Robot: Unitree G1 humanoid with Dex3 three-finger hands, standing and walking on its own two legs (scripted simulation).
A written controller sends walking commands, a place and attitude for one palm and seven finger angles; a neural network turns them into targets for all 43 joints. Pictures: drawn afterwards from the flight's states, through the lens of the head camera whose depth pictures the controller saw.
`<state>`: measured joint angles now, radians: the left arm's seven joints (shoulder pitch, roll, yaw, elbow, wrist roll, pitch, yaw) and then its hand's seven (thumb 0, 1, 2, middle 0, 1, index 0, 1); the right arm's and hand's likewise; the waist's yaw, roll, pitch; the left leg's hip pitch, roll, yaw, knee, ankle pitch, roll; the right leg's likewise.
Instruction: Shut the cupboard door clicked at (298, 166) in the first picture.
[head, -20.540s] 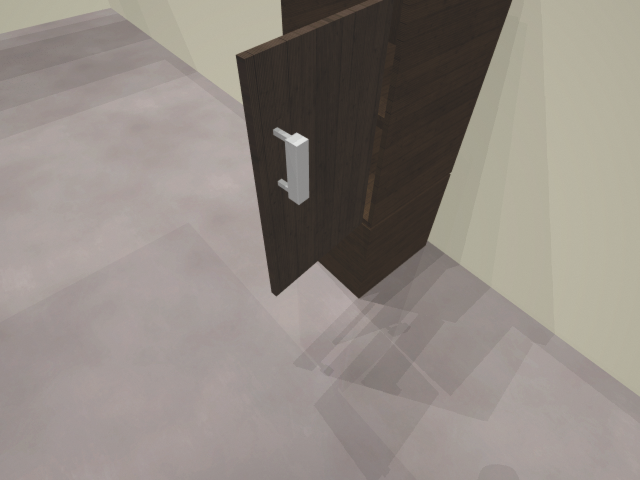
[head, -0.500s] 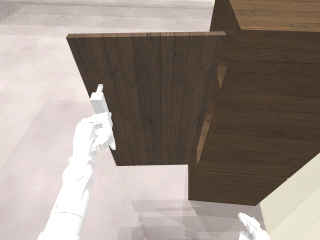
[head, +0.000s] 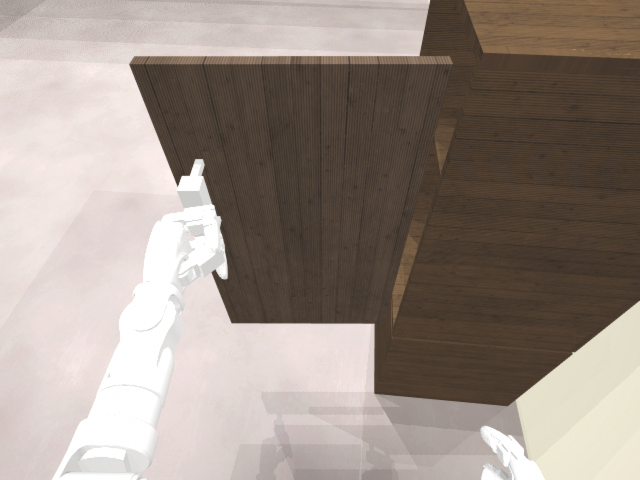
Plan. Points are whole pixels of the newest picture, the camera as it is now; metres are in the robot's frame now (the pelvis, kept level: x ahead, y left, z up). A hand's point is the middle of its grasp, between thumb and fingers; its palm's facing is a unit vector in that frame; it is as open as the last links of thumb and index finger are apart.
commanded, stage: push the door shut along its arc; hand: left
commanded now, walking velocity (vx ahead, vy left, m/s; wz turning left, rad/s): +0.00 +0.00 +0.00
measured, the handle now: (205, 206) +0.45 +0.17 +0.09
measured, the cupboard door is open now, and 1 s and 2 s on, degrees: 95 75 62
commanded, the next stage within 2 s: pull the fist back off the door in 1.60 s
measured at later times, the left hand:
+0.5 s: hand (225, 216) +0.43 +0.14 +0.09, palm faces -0.17 -0.98 -0.01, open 3.1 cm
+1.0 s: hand (271, 183) +0.50 +0.08 +0.09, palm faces -0.31 -0.95 +0.01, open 3.1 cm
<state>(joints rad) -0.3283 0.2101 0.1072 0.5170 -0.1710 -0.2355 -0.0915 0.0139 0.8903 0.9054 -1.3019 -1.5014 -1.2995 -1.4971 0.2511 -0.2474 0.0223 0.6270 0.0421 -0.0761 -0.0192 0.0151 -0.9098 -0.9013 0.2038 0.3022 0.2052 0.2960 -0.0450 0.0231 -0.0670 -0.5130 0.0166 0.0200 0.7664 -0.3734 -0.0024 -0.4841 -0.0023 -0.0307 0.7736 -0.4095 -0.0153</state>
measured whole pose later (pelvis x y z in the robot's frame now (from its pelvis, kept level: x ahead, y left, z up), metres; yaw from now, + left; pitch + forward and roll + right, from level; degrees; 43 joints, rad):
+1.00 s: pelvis -0.01 +0.02 -0.02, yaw -1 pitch +17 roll -1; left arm -1.03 0.37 0.24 1.20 -0.10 -0.30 -0.30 0.02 0.90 0.90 -1.30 -1.50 -1.30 -1.50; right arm 0.40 -0.27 0.02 0.67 0.00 -0.03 0.00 0.01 -0.91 -0.90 0.21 0.30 0.21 0.30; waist -0.21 0.03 -0.08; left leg -0.81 0.03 0.03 0.92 -0.40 0.02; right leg -0.77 0.00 -0.02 0.89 -0.41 0.00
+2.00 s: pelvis -0.02 +0.02 -0.05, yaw -1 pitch +25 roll -2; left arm -1.27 0.29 0.27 1.30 0.09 -0.30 0.27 0.01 0.93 0.94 -1.30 -1.50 -1.30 -1.50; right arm 0.49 -0.22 0.02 0.70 -0.10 -0.03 0.12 0.01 -0.91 -0.90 0.20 0.30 0.21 0.30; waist -0.26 0.07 -0.12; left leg -1.04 0.04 0.00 1.04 -0.43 0.01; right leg -0.98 0.01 -0.04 1.00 -0.44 0.00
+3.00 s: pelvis +0.00 -0.01 +0.01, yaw -2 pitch +7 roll +1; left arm -0.43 0.11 0.12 0.59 -0.11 -0.27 0.10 0.02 0.90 0.90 -1.30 -1.50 -1.30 -1.50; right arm 0.38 -0.24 -0.01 0.64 0.02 0.04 0.01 0.01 -0.91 -0.90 0.20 0.30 0.20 0.30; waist -0.06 0.05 -0.09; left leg -0.48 0.03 0.04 0.70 -0.34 -0.01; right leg -0.48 0.02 0.00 0.73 -0.38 -0.03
